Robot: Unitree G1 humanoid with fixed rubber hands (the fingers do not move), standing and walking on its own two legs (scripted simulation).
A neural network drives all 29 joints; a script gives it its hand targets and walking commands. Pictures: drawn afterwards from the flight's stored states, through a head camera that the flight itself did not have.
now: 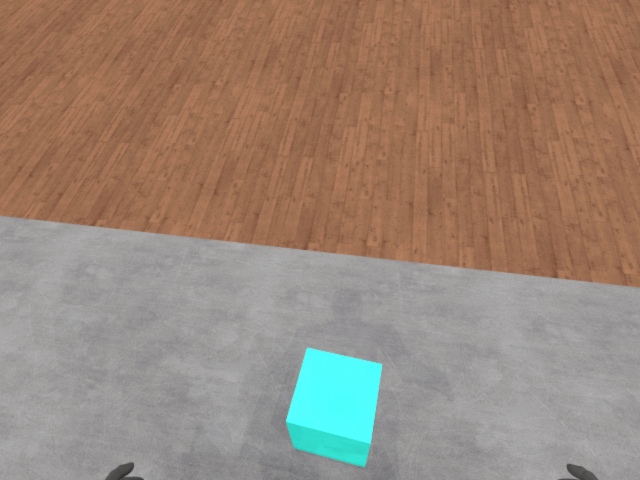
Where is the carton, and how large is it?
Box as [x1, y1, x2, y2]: [286, 348, 381, 466]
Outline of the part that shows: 307,348 286,419 286,423 293,446 295,448 364,466 370,443 381,364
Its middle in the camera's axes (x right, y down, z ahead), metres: +0.05 +0.48 +1.09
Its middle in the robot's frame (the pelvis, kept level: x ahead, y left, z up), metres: +0.42 +0.01 -0.66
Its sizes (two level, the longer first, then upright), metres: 0.210 0.200 0.250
